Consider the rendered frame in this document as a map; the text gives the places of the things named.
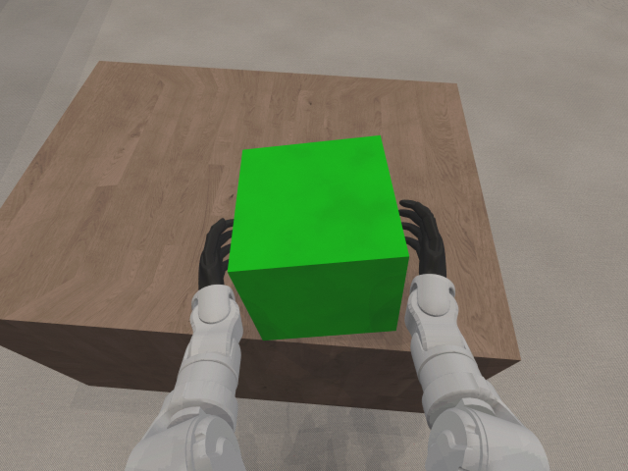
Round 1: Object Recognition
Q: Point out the left robot upper arm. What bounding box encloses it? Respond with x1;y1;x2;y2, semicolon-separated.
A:
126;414;246;471

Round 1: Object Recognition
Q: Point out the robot right hand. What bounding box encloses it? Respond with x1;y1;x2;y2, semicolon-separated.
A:
398;200;446;277

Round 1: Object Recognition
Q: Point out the robot left hand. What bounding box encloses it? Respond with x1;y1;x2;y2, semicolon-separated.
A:
198;218;234;290

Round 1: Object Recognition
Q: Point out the pedestal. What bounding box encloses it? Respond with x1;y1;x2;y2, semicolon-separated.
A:
0;61;521;413

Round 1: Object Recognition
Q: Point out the right robot forearm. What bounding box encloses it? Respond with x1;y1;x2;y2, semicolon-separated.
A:
404;274;550;466

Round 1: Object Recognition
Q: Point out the left robot forearm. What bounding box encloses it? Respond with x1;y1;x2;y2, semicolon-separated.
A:
125;285;243;471

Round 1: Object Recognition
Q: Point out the right robot upper arm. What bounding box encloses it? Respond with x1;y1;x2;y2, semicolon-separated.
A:
425;406;550;471

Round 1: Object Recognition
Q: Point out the carton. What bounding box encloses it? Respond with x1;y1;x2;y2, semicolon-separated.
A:
228;135;409;340

